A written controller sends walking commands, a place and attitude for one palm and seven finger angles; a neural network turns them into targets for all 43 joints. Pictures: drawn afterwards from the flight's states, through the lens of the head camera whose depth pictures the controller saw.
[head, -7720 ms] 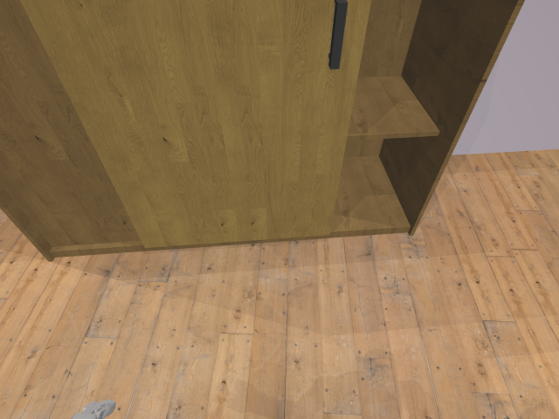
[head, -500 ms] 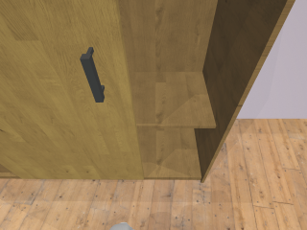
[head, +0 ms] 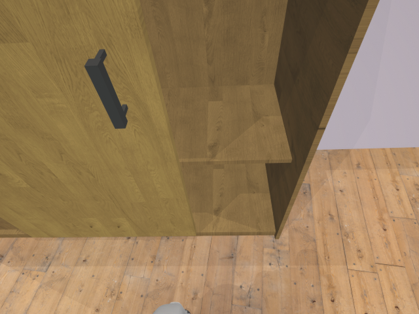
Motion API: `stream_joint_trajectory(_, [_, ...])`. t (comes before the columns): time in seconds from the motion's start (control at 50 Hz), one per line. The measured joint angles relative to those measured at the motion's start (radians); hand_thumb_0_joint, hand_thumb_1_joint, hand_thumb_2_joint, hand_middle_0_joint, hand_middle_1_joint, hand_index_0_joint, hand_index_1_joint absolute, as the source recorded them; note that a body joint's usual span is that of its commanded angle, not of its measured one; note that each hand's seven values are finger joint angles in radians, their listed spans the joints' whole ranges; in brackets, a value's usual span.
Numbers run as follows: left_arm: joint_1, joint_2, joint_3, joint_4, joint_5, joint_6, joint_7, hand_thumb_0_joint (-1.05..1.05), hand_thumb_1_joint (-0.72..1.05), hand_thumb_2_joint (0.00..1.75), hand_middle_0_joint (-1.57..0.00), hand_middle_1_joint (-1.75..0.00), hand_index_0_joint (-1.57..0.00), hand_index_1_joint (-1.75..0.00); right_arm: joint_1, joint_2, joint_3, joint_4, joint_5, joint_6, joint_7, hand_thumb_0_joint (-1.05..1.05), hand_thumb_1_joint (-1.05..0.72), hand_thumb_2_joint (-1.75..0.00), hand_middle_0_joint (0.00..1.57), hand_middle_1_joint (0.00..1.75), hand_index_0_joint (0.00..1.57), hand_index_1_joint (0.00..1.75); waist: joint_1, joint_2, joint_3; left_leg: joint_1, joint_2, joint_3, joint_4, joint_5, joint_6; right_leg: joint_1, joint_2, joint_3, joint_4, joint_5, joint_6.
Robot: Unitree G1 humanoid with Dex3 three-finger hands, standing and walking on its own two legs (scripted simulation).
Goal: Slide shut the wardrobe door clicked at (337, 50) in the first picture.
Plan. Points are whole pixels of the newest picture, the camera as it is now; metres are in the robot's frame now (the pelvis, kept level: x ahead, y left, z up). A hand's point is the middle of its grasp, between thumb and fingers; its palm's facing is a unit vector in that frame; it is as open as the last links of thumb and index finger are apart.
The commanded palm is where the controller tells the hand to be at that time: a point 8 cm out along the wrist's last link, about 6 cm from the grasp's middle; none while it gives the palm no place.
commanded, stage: come to a stop and stand still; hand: left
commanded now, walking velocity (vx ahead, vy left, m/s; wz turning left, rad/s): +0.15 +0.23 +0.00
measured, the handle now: (111, 90) +0.49 +0.23 +0.16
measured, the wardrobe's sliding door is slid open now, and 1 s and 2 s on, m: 0.38 0.38 0.38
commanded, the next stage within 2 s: look again from close up in 0.94 s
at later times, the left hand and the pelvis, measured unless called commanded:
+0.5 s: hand out of the picture -0.03 +0.19 -0.16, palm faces +0.12 -0.97 -0.22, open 7.4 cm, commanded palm none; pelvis -0.01 +0.01 +0.02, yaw +2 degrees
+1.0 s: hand out of the picture -0.02 +0.21 -0.16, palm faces +0.05 -0.98 -0.19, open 7.4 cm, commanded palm none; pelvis -0.01 +0.04 +0.02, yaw +1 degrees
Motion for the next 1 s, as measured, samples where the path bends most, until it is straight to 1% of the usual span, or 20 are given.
stream_joint_trajectory(0.02, [0.008,-0.008,-0.009,0.006,0.002,0.001,-0.002,0.00,0.91,0.90,-0.20,-0.30,-0.20,-0.30,0.017,-0.009,-0.003,0.005,0.001,0.008,0.005,0.00,-0.92,-0.90,0.20,0.30,0.21,0.30,-0.004,0.011,-0.013,-0.003,-0.010,-0.019,0.029,-0.075,0.005,0.007,0.003,-0.007,-0.003,0.007,-0.009])
stream_joint_trajectory(0.04, [0.021,-0.016,-0.015,0.010,0.004,0.000,-0.004,0.00,0.91,0.90,-0.20,-0.30,-0.20,-0.30,0.035,-0.016,-0.004,0.012,0.000,0.015,0.009,0.00,-0.92,-0.90,0.20,0.30,0.21,0.30,-0.004,0.014,-0.030,-0.004,-0.023,-0.029,0.062,-0.120,0.010,0.015,0.002,-0.009,-0.019,0.018,-0.014])
stream_joint_trajectory(0.06, [0.033,-0.025,-0.019,0.015,0.004,-0.003,-0.005,0.00,0.91,0.90,-0.20,-0.30,-0.20,-0.30,0.050,-0.022,-0.004,0.021,-0.002,0.019,0.013,0.00,-0.92,-0.90,0.20,0.30,0.20,0.30,-0.002,0.012,-0.047,-0.003,-0.035,-0.034,0.097,-0.136,0.015,0.025,0.000,-0.005,-0.043,0.033,-0.017])
stream_joint_trajectory(0.1, [0.053,-0.040,-0.025,0.026,0.002,-0.010,-0.007,0.00,0.91,0.90,-0.20,-0.30,-0.20,-0.30,0.075,-0.031,-0.002,0.037,-0.004,0.016,0.019,0.00,-0.92,-0.90,0.20,0.30,0.20,0.30,0.001,0.005,-0.068,0.008,-0.051,-0.034,0.156,-0.128,0.018,0.047,-0.003,0.006,-0.102,0.069,-0.020])
stream_joint_trajectory(0.14, [0.063,-0.052,-0.030,0.034,0.001,-0.017,-0.010,0.00,0.91,0.90,-0.20,-0.30,-0.20,-0.30,0.097,-0.038,0.000,0.047,-0.003,0.007,0.022,0.01,-0.92,-0.90,0.20,0.30,0.20,0.30,-0.003,-0.003,-0.078,0.025,-0.060,-0.029,0.188,-0.116,0.016,0.064,-0.007,0.011,-0.150,0.097,-0.024])
stream_joint_trajectory(0.22, [0.058,-0.069,-0.031,0.037,0.003,-0.030,-0.006,0.00,0.91,0.89,-0.20,-0.30,-0.20,-0.30,0.136,-0.044,0.004,0.061,-0.001,-0.002,0.020,0.01,-0.92,-0.90,0.20,0.30,0.20,0.30,-0.003,-0.015,-0.071,0.065,-0.065,-0.022,0.200,-0.121,0.004,0.077,-0.012,-0.001,-0.203,0.128,-0.028])
stream_joint_trajectory(0.28, [0.053,-0.065,-0.025,0.037,0.003,-0.037,-0.002,0.01,0.92,0.89,-0.21,-0.30,-0.20,-0.30,0.147,-0.042,0.009,0.071,0.002,0.000,0.014,0.01,-0.92,-0.90,0.20,0.30,0.20,0.30,0.007,-0.024,-0.054,0.099,-0.065,-0.016,0.152,-0.155,-0.003,0.077,-0.018,-0.012,-0.213,0.136,-0.027])
stream_joint_trajectory(0.34, [0.051,-0.058,-0.021,0.047,0.002,-0.036,0.001,0.00,0.92,0.89,-0.21,-0.30,-0.20,-0.30,0.143,-0.034,0.016,0.074,0.007,-0.003,0.007,0.01,-0.92,-0.90,0.20,0.30,0.20,0.30,0.017,-0.035,-0.039,0.144,-0.067,-0.009,0.044,-0.156,-0.002,0.071,-0.026,-0.021,-0.204,0.134,-0.020])
stream_joint_trajectory(0.38, [0.053,-0.052,-0.020,0.062,-0.002,-0.032,0.003,0.00,0.91,0.89,-0.21,-0.30,-0.20,-0.30,0.136,-0.027,0.022,0.074,0.008,-0.013,0.004,0.01,-0.92,-0.90,0.20,0.30,0.20,0.30,0.019,-0.038,-0.035,0.196,-0.065,-0.005,-0.081,-0.074,0.002,0.064,-0.026,-0.026,-0.182,0.123,-0.011])
stream_joint_trajectory(0.42, [0.059,-0.051,-0.021,0.078,-0.009,-0.024,0.002,0.00,0.91,0.89,-0.21,-0.30,-0.20,-0.30,0.134,-0.026,0.028,0.072,0.007,-0.031,0.000,0.01,-0.91,-0.90,0.20,0.30,0.20,0.30,0.014,-0.016,-0.040,0.243,-0.044,-0.017,-0.177,0.018,0.016,0.051,-0.007,-0.042,-0.144,0.102,-0.001])
stream_joint_trajectory(0.44, [0.054,-0.047,-0.021,0.090,-0.010,-0.018,0.003,0.00,0.91,0.89,-0.20,-0.30,-0.20,-0.30,0.127,-0.016,0.030,0.081,0.006,-0.036,-0.003,0.01,-0.91,-0.90,0.20,0.30,0.20,0.30,0.012,-0.023,-0.039,0.245,-0.045,-0.018,-0.171,-0.004,0.017,0.050,-0.009,-0.044,-0.130,0.093,0.004])
stream_joint_trajectory(0.48, [0.055,-0.040,-0.020,0.106,-0.010,-0.010,0.004,0.00,0.91,0.90,-0.20,-0.30,-0.20,-0.30,0.116,0.006,0.041,0.091,0.004,-0.036,-0.005,0.01,-0.92,-0.90,0.20,0.30,0.20,0.30,0.021,-0.043,-0.043,0.249,-0.049,-0.009,-0.152,-0.034,0.016,0.063,-0.014,-0.035,-0.140,0.099,0.015])
stream_joint_trajectory(0.52, [0.058,-0.038,-0.024,0.121,-0.011,-0.008,0.002,0.00,0.91,0.90,-0.20,-0.30,-0.20,-0.30,0.108,0.022,0.047,0.098,0.003,-0.041,-0.012,0.01,-0.92,-0.90,0.20,0.30,0.20,0.30,0.024,-0.055,-0.052,0.257,-0.048,0.001,-0.154,-0.039,0.019,0.077,-0.012,-0.025,-0.163,0.111,0.019])
stream_joint_trajectory(0.68, [0.042,-0.049,-0.045,0.152,-0.012,-0.014,-0.003,0.00,0.91,0.90,-0.20,-0.30,-0.20,-0.30,0.112,0.027,0.061,0.112,0.007,-0.059,-0.019,0.01,-0.95,-0.90,0.20,0.30,0.21,0.30,0.011,-0.074,-0.067,0.287,-0.064,0.020,-0.196,-0.018,0.043,0.112,-0.026,-0.007,-0.228,0.152,0.042])
stream_joint_trajectory(0.82, [0.031,-0.047,-0.049,0.153,-0.010,-0.017,-0.003,0.00,0.91,0.90,-0.20,-0.30,-0.20,-0.30,0.156,0.040,0.068,0.128,0.007,-0.063,-0.016,0.01,-0.94,-0.90,0.20,0.30,0.20,0.30,0.000,-0.079,-0.063,0.291,-0.081,0.026,-0.225,0.000,0.056,0.111,-0.041,-0.001,-0.248,0.166,0.055])
stream_joint_trajectory(1.0, [0.046,-0.047,-0.048,0.160,-0.014,-0.022,0.002,0.00,0.91,0.90,-0.20,-0.30,-0.20,-0.30,0.208,0.071,0.073,0.153,0.009,-0.067,-0.014,0.00,-0.92,-0.90,0.20,0.30,0.20,0.30,-0.012,-0.060,-0.051,0.293,-0.086,0.027,-0.235,0.001,0.059,0.111,-0.046,-0.001,-0.252,0.164,0.059])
